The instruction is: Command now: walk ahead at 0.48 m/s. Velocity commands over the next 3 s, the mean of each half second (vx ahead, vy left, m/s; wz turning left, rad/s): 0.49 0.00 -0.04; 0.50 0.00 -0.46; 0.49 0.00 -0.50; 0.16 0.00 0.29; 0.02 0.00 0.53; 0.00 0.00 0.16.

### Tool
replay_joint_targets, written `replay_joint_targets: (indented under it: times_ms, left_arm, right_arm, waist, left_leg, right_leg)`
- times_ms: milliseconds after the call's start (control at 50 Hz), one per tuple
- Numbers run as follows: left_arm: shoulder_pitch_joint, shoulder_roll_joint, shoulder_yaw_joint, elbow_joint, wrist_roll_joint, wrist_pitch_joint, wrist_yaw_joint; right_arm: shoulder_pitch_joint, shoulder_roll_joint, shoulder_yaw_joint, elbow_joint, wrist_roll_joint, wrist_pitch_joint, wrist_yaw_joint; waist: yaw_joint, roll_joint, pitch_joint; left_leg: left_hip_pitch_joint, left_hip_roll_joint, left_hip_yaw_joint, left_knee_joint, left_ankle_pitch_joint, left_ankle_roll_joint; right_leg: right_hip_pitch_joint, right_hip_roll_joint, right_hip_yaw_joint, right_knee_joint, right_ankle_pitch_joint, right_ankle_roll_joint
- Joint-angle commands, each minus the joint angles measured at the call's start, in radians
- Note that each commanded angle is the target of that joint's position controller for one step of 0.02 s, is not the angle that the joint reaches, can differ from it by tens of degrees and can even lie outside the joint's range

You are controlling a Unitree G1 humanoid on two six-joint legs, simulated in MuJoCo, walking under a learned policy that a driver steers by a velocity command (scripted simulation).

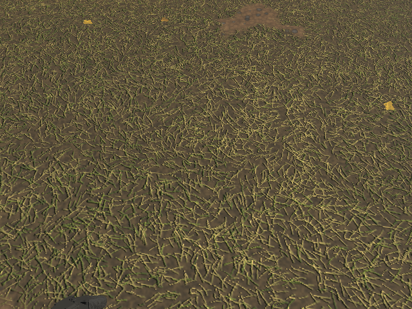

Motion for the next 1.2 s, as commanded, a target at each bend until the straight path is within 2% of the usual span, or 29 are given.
replay_joint_targets:
  times_ms: [20,40,100,220,240,260,320,440,480,500,520,540,560,580,600,620,660,740,840,920,980,1020,1080,1100,1120,1140,1160,1180,1200]
  left_arm:
    - [0.259,0.135,0.032,0.039,0.000,0.001,0.006]
    - [0.186,0.104,0.020,0.032,0.010,-0.008,-0.001]
    - [0.163,0.069,0.008,0.052,0.020,-0.019,-0.012]
    - [0.291,0.142,0.018,0.090,0.020,-0.012,0.032]
    - [0.398,-0.021,-0.026,0.123,0.136,-0.039,-0.004]
    - [0.439,0.000,-0.021,0.142,0.128,-0.043,-0.027]
    - [0.459,0.076,-0.016,0.139,0.099,-0.039,-0.050]
    - [0.521,0.101,-0.008,0.171,0.083,-0.005,-0.047]
    - [0.495,0.128,0.007,0.161,0.078,0.004,-0.038]
    - [0.493,0.128,0.012,0.155,0.089,0.001,-0.035]
    - [0.595,0.024,-0.014,0.147,0.101,-0.011,-0.026]
    - [0.658,-0.062,-0.045,0.116,0.106,-0.026,-0.044]
    - [0.467,0.038,-0.007,0.098,0.074,-0.020,-0.053]
    - [0.407,0.036,0.004,0.095,0.063,-0.025,-0.038]
    - [0.408,0.040,0.008,0.103,0.071,-0.025,-0.014]
    - [0.412,-0.012,-0.005,0.101,0.087,-0.022,-0.002]
    - [0.416,-0.073,-0.015,0.105,0.089,-0.010,-0.007]
    - [0.350,-0.051,-0.013,0.090,0.069,0.001,-0.055]
    - [0.180,-0.026,-0.027,0.016,0.070,0.031,-0.057]
    - [0.115,0.020,-0.013,-0.016,0.068,0.044,-0.049]
    - [0.052,0.023,-0.008,-0.034,0.069,0.041,-0.042]
    - [0.019,0.032,0.001,-0.050,0.068,0.039,-0.038]
    - [0.159,0.091,0.030,-0.032,0.040,0.005,-0.015]
    - [0.299,0.141,0.052,-0.005,0.036,-0.016,0.005]
    - [0.511,0.189,0.071,0.026,0.047,-0.015,0.029]
    - [0.700,0.189,0.055,0.106,0.075,-0.009,0.031]
    - [0.718,0.218,0.082,0.152,0.080,-0.034,0.024]
    - [0.612,0.208,0.086,0.139,0.055,-0.047,0.021]
    - [0.531,0.115,0.053,0.136,0.044,-0.052,0.013]
  right_arm:
    - [-0.081,-0.132,-0.020,-0.116,0.044,-0.063,0.009]
    - [-0.117,-0.125,-0.025,-0.121,0.036,-0.061,-0.001]
    - [-0.051,-0.066,-0.034,-0.107,0.013,-0.019,-0.016]
    - [-0.264,-0.084,-0.046,-0.190,-0.009,-0.006,-0.016]
    - [-0.212,0.047,0.017,-0.161,-0.164,-0.001,0.034]
    - [-0.224,0.036,0.010,-0.161,-0.162,0.007,0.054]
    - [-0.377,-0.054,0.002,-0.228,-0.105,0.016,0.066]
    - [-0.506,-0.068,0.010,-0.287,-0.083,0.016,0.039]
    - [-0.459,-0.098,-0.004,-0.279,-0.066,0.002,0.035]
    - [-0.358,-0.139,-0.020,-0.252,-0.046,-0.013,0.031]
    - [-0.166,-0.185,-0.024,-0.202,-0.043,-0.024,0.031]
    - [0.110,-0.206,-0.029,-0.142,-0.050,-0.020,0.021]
    - [0.210,-0.171,-0.030,-0.081,-0.089,-0.028,0.011]
    - [0.076,-0.176,-0.037,-0.099,-0.075,-0.042,0.002]
    - [-0.040,-0.123,-0.028,-0.124,-0.067,-0.038,-0.012]
    - [-0.069,-0.067,-0.010,-0.131,-0.060,-0.035,-0.021]
    - [-0.096,0.016,0.007,-0.146,-0.074,-0.035,-0.028]
    - [-0.074,0.024,0.007,-0.137,-0.107,-0.060,-0.014]
    - [0.000,-0.024,0.011,-0.105,-0.109,-0.080,0.015]
    - [0.056,-0.062,0.007,-0.083,-0.113,-0.079,0.033]
    - [0.121,-0.073,-0.008,-0.056,-0.101,-0.058,0.018]
    - [0.120,-0.092,-0.019,-0.066,-0.111,-0.039,0.014]
    - [0.087,-0.140,-0.035,-0.085,-0.113,-0.030,0.001]
    - [0.125,-0.086,-0.018,-0.088,-0.120,-0.046,-0.004]
    - [0.099,-0.046,0.006,-0.135,-0.140,-0.064,0.013]
    - [-0.003,-0.055,0.006,-0.177,-0.122,-0.065,0.057]
    - [-0.155,-0.044,0.010,-0.229,-0.078,-0.065,0.074]
    - [-0.228,-0.063,0.009,-0.255,-0.074,-0.069,0.059]
    - [-0.220,-0.077,0.004,-0.272,-0.090,-0.069,0.033]
  waist:
    - [0.135,-0.106,-0.199]
    - [0.092,-0.023,-0.117]
    - [0.013,-0.063,-0.073]
    - [0.045,-0.046,-0.001]
    - [0.060,-0.041,0.005]
    - [0.066,-0.055,0.027]
    - [0.091,-0.054,0.016]
    - [0.101,-0.070,0.022]
    - [0.044,-0.066,-0.019]
    - [0.006,-0.056,-0.102]
    - [-0.014,0.083,-0.352]
    - [-0.093,0.302,-0.555]
    - [-0.157,0.152,-0.350]
    - [-0.101,0.114,-0.135]
    - [-0.053,0.085,-0.065]
    - [-0.018,0.061,-0.072]
    - [0.021,0.031,-0.066]
    - [0.039,0.032,-0.016]
    - [0.033,0.042,-0.006]
    - [0.031,0.056,0.022]
    - [0.015,0.054,0.041]
    - [0.020,0.070,0.036]
    - [0.101,0.085,-0.033]
    - [0.119,0.066,-0.159]
    - [0.195,-0.073,-0.317]
    - [0.238,-0.105,-0.404]
    - [0.276,-0.036,-0.215]
    - [0.251,-0.047,-0.093]
    - [0.182,-0.034,-0.097]
  left_leg:
    - [-0.644,0.052,-0.074,0.487,0.053,0.045]
    - [-0.595,0.098,-0.051,0.417,0.132,0.045]
    - [-0.449,0.157,-0.049,0.282,0.196,0.041]
    - [-0.622,0.172,-0.025,-0.041,0.466,-0.016]
    - [-0.626,0.146,-0.019,-0.057,0.562,0.001]
    - [-0.646,0.137,-0.013,-0.097,0.589,0.010]
    - [-0.600,0.109,0.025,-0.218,0.596,0.012]
    - [-0.564,0.069,0.026,-0.413,0.425,0.047]
    - [-0.348,0.027,0.078,-0.455,0.458,0.079]
    - [-0.115,0.020,0.077,-0.391,0.515,0.116]
    - [0.329,0.162,-0.037,-0.282,0.726,0.254]
    - [0.707,0.428,-0.526,-0.507,0.525,0.439]
    - [0.553,0.402,-0.592,-0.623,0.275,0.306]
    - [0.284,0.381,-0.451,-0.663,0.105,0.228]
    - [0.108,0.357,-0.341,-0.702,0.126,0.215]
    - [0.040,0.344,-0.262,-0.728,0.234,0.212]
    - [-0.008,0.316,-0.131,-0.780,0.411,0.209]
    - [-0.020,0.283,0.086,-0.825,0.621,0.210]
    - [-0.037,0.266,0.241,-0.815,0.867,0.211]
    - [0.107,0.290,0.268,-0.787,0.901,0.194]
    - [0.277,0.317,0.279,-0.746,0.914,0.177]
    - [0.289,0.325,0.311,-0.705,0.963,0.163]
    - [0.196,0.301,0.375,-0.454,1.248,0.115]
    - [-0.025,0.263,0.362,-0.254,1.185,0.059]
    - [-0.365,0.143,0.331,0.032,0.676,-0.029]
    - [-0.573,-0.007,0.182,0.361,-0.088,-0.063]
    - [-0.786,0.003,-0.004,0.416,-0.067,-0.017]
    - [-0.806,0.063,-0.065,0.439,-0.029,-0.008]
    - [-0.720,0.084,-0.088,0.407,0.013,0.003]
  right_leg:
    - [0.655,-0.354,0.595,-0.342,-0.217,-0.196]
    - [0.478,-0.315,0.470,-0.379,-0.104,-0.172]
    - [0.264,-0.236,0.297,-0.449,-0.017,-0.145]
    - [0.290,-0.219,0.205,-0.502,0.062,-0.145]
    - [0.303,-0.219,0.184,-0.472,0.047,-0.184]
    - [0.317,-0.219,0.170,-0.468,0.048,-0.188]
    - [0.341,-0.228,0.153,-0.461,0.085,-0.192]
    - [0.596,-0.297,0.203,-0.410,0.237,-0.157]
    - [0.544,-0.263,0.186,-0.320,0.404,-0.114]
    - [0.450,-0.195,0.147,-0.199,0.484,-0.058]
    - [0.239,-0.078,0.091,0.087,0.274,0.014]
    - [-0.096,0.081,0.080,0.389,-0.377,0.073]
    - [-0.244,0.023,0.198,0.617,-0.462,0.028]
    - [-0.282,-0.046,0.219,0.692,-0.362,-0.005]
    - [-0.229,-0.103,0.204,0.672,-0.289,-0.019]
    - [-0.171,-0.133,0.210,0.635,-0.220,-0.029]
    - [-0.123,-0.153,0.206,0.618,-0.136,-0.028]
    - [-0.205,-0.169,0.192,0.496,0.030,-0.014]
    - [-0.172,-0.150,0.110,0.240,0.185,0.027]
    - [-0.211,-0.118,0.114,0.121,0.188,0.017]
    - [-0.258,-0.092,0.092,0.039,0.078,0.004]
    - [-0.196,-0.052,0.043,0.068,-0.059,-0.009]
    - [0.093,0.066,-0.029,0.019,0.009,-0.061]
    - [0.412,0.053,0.047,0.122,0.132,-0.136]
    - [0.799,-0.055,0.340,0.050,0.107,-0.265]
    - [0.992,-0.217,0.704,-0.154,0.163,-0.353]
    - [0.945,-0.226,0.686,-0.221,0.137,-0.281]
    - [0.763,-0.225,0.620,-0.231,0.115,-0.263]
    - [0.608,-0.209,0.584,-0.230,0.087,-0.269]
